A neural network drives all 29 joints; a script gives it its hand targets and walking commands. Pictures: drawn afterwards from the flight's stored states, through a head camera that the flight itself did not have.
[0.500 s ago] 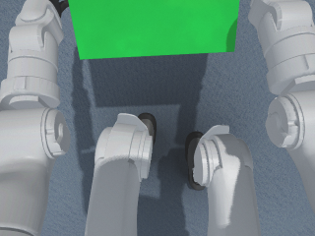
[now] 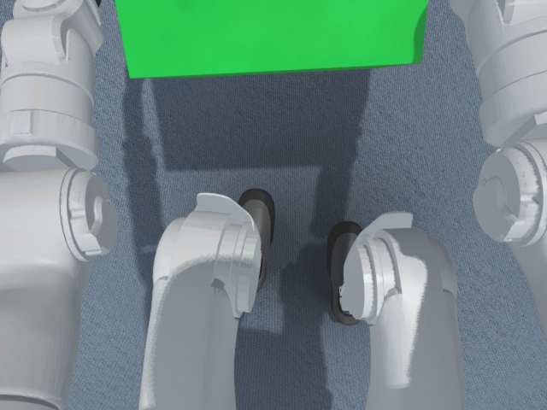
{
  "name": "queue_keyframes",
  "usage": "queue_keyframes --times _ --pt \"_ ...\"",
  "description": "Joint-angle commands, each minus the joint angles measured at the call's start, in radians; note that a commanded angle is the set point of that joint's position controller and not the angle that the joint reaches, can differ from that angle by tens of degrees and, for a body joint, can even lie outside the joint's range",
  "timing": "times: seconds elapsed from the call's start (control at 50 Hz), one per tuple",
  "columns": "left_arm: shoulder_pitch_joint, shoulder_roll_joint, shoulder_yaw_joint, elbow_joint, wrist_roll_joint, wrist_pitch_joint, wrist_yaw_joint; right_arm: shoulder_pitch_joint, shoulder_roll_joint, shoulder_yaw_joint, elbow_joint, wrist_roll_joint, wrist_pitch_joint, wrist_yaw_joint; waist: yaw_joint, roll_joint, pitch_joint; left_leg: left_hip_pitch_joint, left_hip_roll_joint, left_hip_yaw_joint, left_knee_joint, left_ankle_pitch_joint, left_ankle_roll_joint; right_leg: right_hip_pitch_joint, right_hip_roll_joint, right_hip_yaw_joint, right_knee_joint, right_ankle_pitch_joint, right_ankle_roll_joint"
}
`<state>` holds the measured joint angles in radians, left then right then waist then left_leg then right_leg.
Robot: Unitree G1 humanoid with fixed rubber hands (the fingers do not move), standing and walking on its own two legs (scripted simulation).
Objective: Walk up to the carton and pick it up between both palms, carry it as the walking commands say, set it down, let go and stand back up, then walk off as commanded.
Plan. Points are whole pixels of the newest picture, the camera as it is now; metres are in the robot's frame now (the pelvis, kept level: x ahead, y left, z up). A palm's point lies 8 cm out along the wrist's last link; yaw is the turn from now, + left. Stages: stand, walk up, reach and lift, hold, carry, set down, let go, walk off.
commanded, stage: set down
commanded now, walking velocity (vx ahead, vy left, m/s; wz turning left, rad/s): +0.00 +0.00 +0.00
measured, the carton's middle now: out of the picture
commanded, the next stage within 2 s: none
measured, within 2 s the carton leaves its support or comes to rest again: rests again in 0.28 s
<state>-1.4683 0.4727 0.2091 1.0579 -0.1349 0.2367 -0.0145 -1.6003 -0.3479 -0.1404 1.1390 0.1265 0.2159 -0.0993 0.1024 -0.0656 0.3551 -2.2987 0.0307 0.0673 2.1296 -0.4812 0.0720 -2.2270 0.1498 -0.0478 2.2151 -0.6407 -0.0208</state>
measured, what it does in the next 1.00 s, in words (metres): stands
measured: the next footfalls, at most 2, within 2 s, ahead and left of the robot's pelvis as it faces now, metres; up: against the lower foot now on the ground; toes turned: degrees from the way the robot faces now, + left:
none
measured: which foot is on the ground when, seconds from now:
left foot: down 0.00-1.00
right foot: down 0.00-1.00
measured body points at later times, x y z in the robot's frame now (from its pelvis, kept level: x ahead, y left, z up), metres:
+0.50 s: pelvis +0.01 +0.00 -0.01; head +0.38 +0.04 +0.23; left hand +0.54 +0.29 -0.17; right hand +0.61 -0.09 -0.16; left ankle +0.13 +0.10 -0.34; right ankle +0.09 -0.09 -0.34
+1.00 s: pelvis +0.00 +0.00 -0.02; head +0.37 +0.04 +0.23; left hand +0.53 +0.29 -0.18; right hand +0.60 -0.10 -0.17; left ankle +0.13 +0.10 -0.34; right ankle +0.09 -0.09 -0.34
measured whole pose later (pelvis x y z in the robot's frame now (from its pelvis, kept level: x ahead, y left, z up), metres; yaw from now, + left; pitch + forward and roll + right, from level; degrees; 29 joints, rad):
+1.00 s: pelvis +0.00 +0.00 -0.02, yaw +0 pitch +34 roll +0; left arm -1.49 0.46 0.28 1.19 -0.16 0.07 0.00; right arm -1.57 -0.36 -0.08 1.13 0.17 0.16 -0.11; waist 0.10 -0.04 0.41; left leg -2.31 0.05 0.08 2.20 -0.49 0.09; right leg -2.23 0.10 -0.07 2.28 -0.65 -0.03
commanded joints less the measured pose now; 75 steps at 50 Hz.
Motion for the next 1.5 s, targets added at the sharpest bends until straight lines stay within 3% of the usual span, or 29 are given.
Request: queue_keyframes --times 0.0,0.02,0.06,0.18,0.26,0.46,0.6,0.62,0.68,0.72,0.82,0.86,0.88,0.92,0.96,1.04,1.06,1.08,1.12,1.16,1.2,1.22,1.24,1.32,1.34,1.36,1.44,1.46,1.48 --pt "-0.526 -0.689 -0.146 -0.155 -0.062 -0.037 -0.24 -0.434 0.779 0.164 -0.154 0.053 -0.019 0.201 0.102 -0.031 -1.032 0.712 -0.049 -0.107 -0.095 0.341 -0.021 0.329 -0.017 0.057 -0.193 0.204 -0.019" --pt "-0.524 -0.673 -0.113 -0.173 -0.045 -0.045 -0.243 -0.431 0.828 0.18 -0.172 0.054 -0.018 0.197 0.123 -0.106 -1.047 0.627 -0.051 -0.098 -0.088 0.349 -0.015 0.408 -0.02 0.057 -0.173 0.263 -0.015" --pt "-0.58 -0.653 -0.164 -0.193 -0.08 -0.046 -0.241 -0.403 0.8 0.154 -0.181 0.051 -0.013 0.195 0.096 -0.012 -1.055 0.749 -0.053 -0.108 -0.059 0.399 -0.014 0.309 -0.007 0.074 -0.162 0.27 -0.01" --pt "-0.445 -0.59 -0.103 -0.104 -0.023 -0.04 -0.226 -0.384 0.718 0.148 -0.183 0.02 -0.012 0.192 0.101 -0.027 -0.951 0.641 -0.05 -0.112 -0.078 0.337 -0.012 0.281 -0.011 0.064 -0.165 0.214 -0.009" --pt "-0.5 -0.64 -0.144 -0.129 -0.068 -0.048 -0.241 -0.369 0.729 0.134 -0.166 -0.018 -0.01 0.204 0.044 -0.029 -0.921 0.698 -0.061 -0.127 -0.077 0.318 -0.017 0.301 -0.013 0.06 -0.162 0.229 0.003" --pt "-0.453 -0.703 -0.146 -0.147 -0.043 -0.041 -0.263 -0.308 0.8 0.159 -0.181 -0.003 -0.006 0.229 0.081 -0.046 -0.904 0.655 -0.062 -0.116 -0.043 0.36 -0.007 0.317 -0.023 0.057 -0.142 0.261 -0.006" --pt "-0.351 -0.508 -0.087 -0.049 -0.012 -0.041 -0.227 -0.241 0.639 0.092 -0.135 -0.046 0.002 0.197 0.059 -0.033 -0.815 0.643 -0.05 -0.145 -0.062 0.263 -0.017 0.283 -0.033 0.046 -0.134 0.161 -0.002" --pt "-0.355 -0.43 -0.027 -0.067 0.018 -0.063 -0.209 -0.237 0.549 0.089 -0.179 -0.031 -0.016 0.175 0.105 -0.031 -0.829 0.671 -0.046 -0.118 -0.034 0.325 -0.019 0.239 -0.039 0.048 -0.127 0.186 0.015" --pt "-0.314 -0.291 -0.033 -0.071 -0.024 -0.113 -0.135 -0.247 0.388 0.129 -0.209 -0.016 -0.06 0.119 0.077 -0.067 -0.954 0.724 -0.039 -0.124 -0.02 0.407 -0.029 0.379 -0.04 0.047 -0.106 0.291 0.012" --pt "-0.273 -0.086 0.024 -0.026 -0.022 -0.126 -0.078 -0.237 0.186 0.1 -0.141 0.038 -0.053 0.072 0.105 -0.001 -1.031 0.778 -0.01 -0.133 -0.023 0.373 -0.051 0.398 -0.061 0.064 -0.125 0.259 0.012" --pt "-0.262 0.156 0.051 0.05 -0.024 -0.175 0.006 -0.236 0.0 0.098 -0.096 0.052 -0.06 0.008 0.148 -0.045 -1.035 0.782 -0.026 -0.138 -0.027 0.403 -0.045 0.388 -0.08 0.07 -0.123 0.231 0.043" --pt "-0.249 0.122 0.038 0.052 -0.076 -0.178 0.004 -0.173 -0.02 0.08 -0.095 0.025 -0.075 0.005 0.063 -0.085 -1.015 0.733 -0.015 -0.154 -0.047 0.371 -0.055 0.412 -0.084 0.049 -0.134 0.227 0.048" --pt "-0.273 0.122 0.057 0.041 -0.054 -0.185 0.003 -0.197 -0.045 0.076 -0.112 0.035 -0.077 0.002 0.115 -0.01 -0.996 0.72 -0.016 -0.133 -0.034 0.364 -0.039 0.372 -0.087 0.11 -0.148 0.229 0.03" --pt "-0.334 0.175 0.086 0.014 -0.042 -0.183 0.01 -0.224 -0.069 0.064 -0.124 0.038 -0.073 -0.001 0.078 -0.064 -1.066 0.776 0.001 -0.173 -0.03 0.408 -0.041 0.381 -0.096 0.084 -0.128 0.251 0.04" --pt "-0.303 0.229 0.107 0.076 -0.008 -0.185 0.019 -0.274 -0.099 0.052 -0.066 0.032 -0.064 -0.004 0.133 -0.027 -1.006 0.716 -0.013 -0.159 -0.042 0.359 -0.042 0.354 -0.104 0.096 -0.116 0.212 0.017" --pt "-0.297 0.244 0.123 0.129 -0.037 -0.178 0.005 -0.306 -0.104 0.089 -0.165 0.052 -0.061 -0.013 0.133 -0.067 -0.994 0.631 0.006 -0.139 -0.075 0.314 -0.031 0.425 -0.112 0.117 -0.163 0.223 0.047" --pt "-0.31 0.231 0.124 0.053 -0.053 -0.171 0.003 -0.258 -0.184 0.03 -0.123 -0.001 -0.071 -0.014 0.06 -0.099 -1.001 0.601 0.005 -0.16 -0.064 0.302 -0.036 0.433 -0.116 0.087 -0.135 0.206 0.032" --pt "-0.287 0.186 0.09 0.142 -0.032 -0.169 -0.01 -0.286 -0.133 0.063 -0.11 0.042 -0.06 -0.004 0.088 0.001 -0.915 0.636 0.005 -0.155 -0.078 0.292 -0.031 0.35 -0.109 0.103 -0.156 0.202 0.035" --pt "-0.305 0.228 0.069 0.147 -0.051 -0.156 -0.013 -0.271 -0.146 0.029 -0.023 0.035 -0.052 0.01 0.04 0.0 -0.931 0.629 0.013 -0.191 -0.099 0.252 -0.036 0.346 -0.12 0.068 -0.117 0.154 0.031" --pt "-0.309 0.235 0.101 0.122 -0.03 -0.169 -0.017 -0.272 -0.099 0.077 -0.122 0.042 -0.048 0.017 0.078 -0.022 -0.969 0.667 0.032 -0.184 -0.086 0.237 -0.03 0.326 -0.125 0.07 -0.131 0.142 0.036" --pt "-0.281 0.221 0.074 0.117 -0.055 -0.166 -0.02 -0.248 -0.144 0.083 -0.072 0.049 -0.062 0.013 0.035 -0.029 -0.939 0.656 0.014 -0.159 -0.048 0.293 -0.038 0.346 -0.123 0.071 -0.133 0.183 0.029" --pt "-0.354 0.236 0.085 0.034 -0.081 -0.172 -0.019 -0.311 -0.169 0.065 -0.153 0.05 -0.074 0.013 0.089 -0.011 -1.009 0.674 0.015 -0.171 -0.069 0.326 -0.042 0.388 -0.124 0.099 -0.118 0.212 0.008" --pt "-0.271 0.253 0.08 0.128 -0.072 -0.165 -0.018 -0.266 -0.19 0.035 -0.091 0.013 -0.075 0.015 0.003 -0.058 -0.957 0.672 0.009 -0.181 -0.068 0.254 -0.024 0.321 -0.119 0.039 -0.123 0.147 0.034" --pt "-0.333 0.303 0.098 0.041 -0.05 -0.174 -0.005 -0.351 -0.181 0.095 -0.181 0.082 -0.068 0.01 0.122 0.001 -1.101 0.78 0.013 -0.162 -0.052 0.375 -0.042 0.385 -0.118 0.066 -0.099 0.222 0.035" --pt "-0.392 0.326 0.118 0.014 -0.067 -0.165 -0.005 -0.349 -0.193 0.08 -0.203 0.057 -0.069 0.011 0.078 -0.09 -1.126 0.792 0.018 -0.193 -0.048 0.371 -0.025 0.402 -0.123 0.042 -0.081 0.192 0.041" --pt "-0.331 0.325 0.102 0.093 -0.05 -0.154 -0.009 -0.32 -0.157 0.101 -0.105 0.082 -0.039 0.019 0.127 0.014 -1.067 0.859 0.027 -0.193 -0.056 0.371 -0.029 0.294 -0.124 0.062 -0.111 0.121 0.037" --pt "-0.333 0.304 0.059 -0.079 -0.127 -0.152 -0.002 -0.286 -0.261 0.06 -0.213 0.046 -0.048 -0.003 0.036 -0.01 -1.226 0.955 0.004 -0.204 -0.038 0.48 -0.035 0.354 -0.114 0.041 -0.1 0.199 0.023" --pt "-0.273 0.344 0.092 -0.046 -0.078 -0.143 -0.002 -0.304 -0.228 0.062 -0.229 0.086 -0.031 -0.004 0.102 0.072 -1.301 1.015 0.011 -0.165 -0.052 0.48 -0.032 0.371 -0.111 0.051 -0.112 0.193 0.029" --pt "-0.259 0.3 0.095 0.026 -0.055 -0.128 -0.003 -0.222 -0.223 0.056 -0.123 0.056 -0.021 0.003 0.052 0.073 -1.135 0.99 -0.002 -0.192 -0.066 0.456 -0.028 0.252 -0.098 0.047 -0.124 0.137 0.024"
